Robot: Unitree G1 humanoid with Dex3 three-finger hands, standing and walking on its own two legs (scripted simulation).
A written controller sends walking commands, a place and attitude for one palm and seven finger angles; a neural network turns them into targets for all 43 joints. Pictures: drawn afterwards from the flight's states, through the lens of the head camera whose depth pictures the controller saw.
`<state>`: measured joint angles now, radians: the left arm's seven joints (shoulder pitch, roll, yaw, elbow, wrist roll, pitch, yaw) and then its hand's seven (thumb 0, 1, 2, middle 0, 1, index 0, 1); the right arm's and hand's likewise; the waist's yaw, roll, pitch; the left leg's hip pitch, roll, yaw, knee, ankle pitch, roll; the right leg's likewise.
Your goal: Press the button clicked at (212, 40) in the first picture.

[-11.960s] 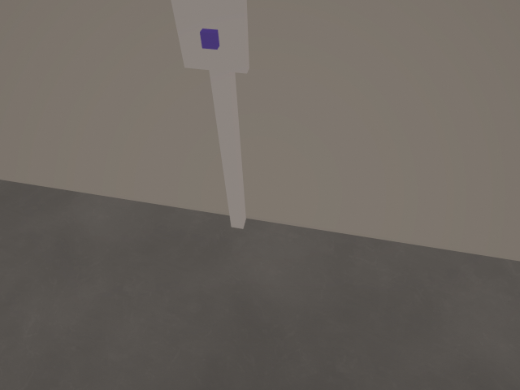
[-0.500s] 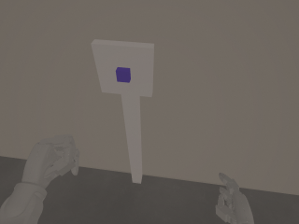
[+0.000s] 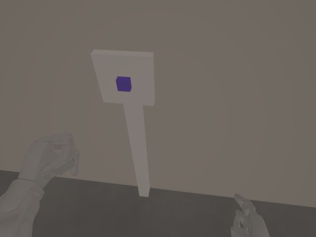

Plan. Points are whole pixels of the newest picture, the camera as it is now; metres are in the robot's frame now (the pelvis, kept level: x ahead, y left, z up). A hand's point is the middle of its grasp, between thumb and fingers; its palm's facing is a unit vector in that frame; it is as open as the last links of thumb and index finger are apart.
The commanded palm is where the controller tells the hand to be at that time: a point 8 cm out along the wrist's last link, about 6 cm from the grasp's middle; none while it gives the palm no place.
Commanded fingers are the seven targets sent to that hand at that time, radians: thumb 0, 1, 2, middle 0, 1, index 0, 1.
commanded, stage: raise the hand and make a fist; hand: left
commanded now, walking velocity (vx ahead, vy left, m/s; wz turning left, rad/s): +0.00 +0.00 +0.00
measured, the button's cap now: (124, 83) +0.52 +0.16 +0.14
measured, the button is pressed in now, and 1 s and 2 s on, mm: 0 0 0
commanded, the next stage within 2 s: aim a knuckle at the button in 0.18 s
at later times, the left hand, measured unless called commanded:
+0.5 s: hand (88, 152) +0.26 +0.18 +0.13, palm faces +0.01 -1.00 -0.07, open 3.1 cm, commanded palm +0.24 +0.23 +0.14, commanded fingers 0.00 0.90 0.90 -1.30 -1.50 -1.30 -1.50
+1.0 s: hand (106, 129) +0.34 +0.17 +0.12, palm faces -0.03 -1.00 -0.03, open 3.1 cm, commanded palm +0.32 +0.22 +0.12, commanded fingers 0.00 0.90 0.90 -1.30 -1.50 -1.30 -1.50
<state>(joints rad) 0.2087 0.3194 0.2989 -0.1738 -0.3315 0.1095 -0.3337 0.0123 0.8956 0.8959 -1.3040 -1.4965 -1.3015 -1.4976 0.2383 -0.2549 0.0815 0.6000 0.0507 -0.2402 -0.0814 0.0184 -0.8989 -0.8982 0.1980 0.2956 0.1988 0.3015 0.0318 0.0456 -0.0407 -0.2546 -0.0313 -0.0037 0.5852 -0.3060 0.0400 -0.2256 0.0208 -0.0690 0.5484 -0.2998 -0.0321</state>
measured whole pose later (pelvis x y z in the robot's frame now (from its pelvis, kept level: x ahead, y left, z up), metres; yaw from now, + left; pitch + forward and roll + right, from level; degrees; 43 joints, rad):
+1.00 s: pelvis +0.01 -0.01 +0.00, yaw -1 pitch +2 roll +0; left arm -0.16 0.26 0.20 0.21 -0.24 -0.02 -0.23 0.01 0.90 0.90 -1.30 -1.50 -1.30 -1.50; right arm 0.24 -0.26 0.06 0.63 0.05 -0.22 -0.08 0.02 -0.90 -0.90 0.20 0.30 0.20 0.30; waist 0.00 0.04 -0.03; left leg -0.30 -0.03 0.00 0.59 -0.32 0.03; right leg -0.28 0.02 -0.06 0.58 -0.32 -0.04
